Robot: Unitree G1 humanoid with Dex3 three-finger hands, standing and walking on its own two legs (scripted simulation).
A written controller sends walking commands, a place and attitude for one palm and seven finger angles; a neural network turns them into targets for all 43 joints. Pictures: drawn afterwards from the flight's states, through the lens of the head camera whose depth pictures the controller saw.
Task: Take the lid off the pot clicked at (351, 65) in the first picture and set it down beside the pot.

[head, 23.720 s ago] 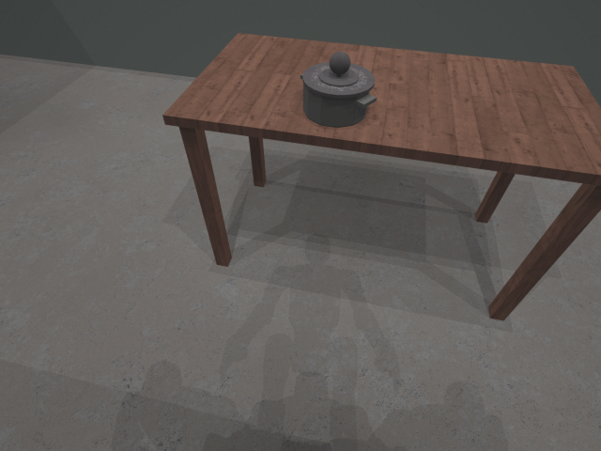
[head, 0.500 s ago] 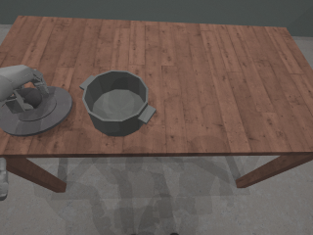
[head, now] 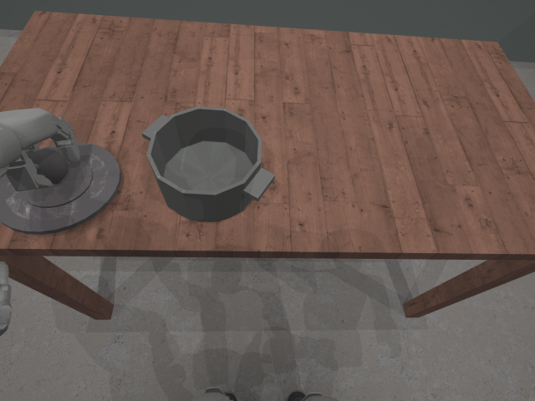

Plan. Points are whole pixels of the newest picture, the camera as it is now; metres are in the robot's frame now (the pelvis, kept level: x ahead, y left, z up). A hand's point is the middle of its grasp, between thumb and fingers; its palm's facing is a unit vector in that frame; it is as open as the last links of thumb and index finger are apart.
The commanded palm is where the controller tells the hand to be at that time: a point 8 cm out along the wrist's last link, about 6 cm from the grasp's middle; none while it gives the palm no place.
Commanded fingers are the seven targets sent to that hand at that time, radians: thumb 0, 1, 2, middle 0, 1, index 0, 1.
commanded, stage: lower the lid onto the table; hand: left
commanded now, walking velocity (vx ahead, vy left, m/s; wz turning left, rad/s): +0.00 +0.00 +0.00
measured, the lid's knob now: (47, 166) +0.46 +0.33 +0.02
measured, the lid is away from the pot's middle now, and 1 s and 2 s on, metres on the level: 0.24 0.24 0.24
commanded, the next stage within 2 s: open the fingers wide in 0.12 s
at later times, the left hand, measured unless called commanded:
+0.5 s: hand (39, 175) +0.43 +0.32 +0.04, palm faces -0.47 -0.11 -0.88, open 8.2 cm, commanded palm +0.46 +0.32 +0.10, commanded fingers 0.00 0.40 0.82 -0.58 -0.96 -0.59 -0.97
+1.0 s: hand (38, 174) +0.44 +0.33 +0.04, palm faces -0.49 -0.14 -0.86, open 9.5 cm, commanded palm +0.46 +0.33 +0.10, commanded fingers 0.00 0.09 0.43 -0.29 -0.98 -0.29 -0.98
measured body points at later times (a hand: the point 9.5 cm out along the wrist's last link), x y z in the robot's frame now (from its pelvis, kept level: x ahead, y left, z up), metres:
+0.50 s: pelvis +0.00 +0.01 +0.00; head +0.09 +0.03 +0.44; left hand +0.45 +0.33 +0.09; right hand +0.02 -0.27 -0.12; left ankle +0.00 +0.07 -0.72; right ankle -0.01 -0.15 -0.72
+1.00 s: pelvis +0.01 +0.00 +0.00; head +0.11 +0.03 +0.44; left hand +0.46 +0.34 +0.09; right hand +0.04 -0.28 -0.11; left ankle +0.00 +0.07 -0.72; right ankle -0.01 -0.15 -0.72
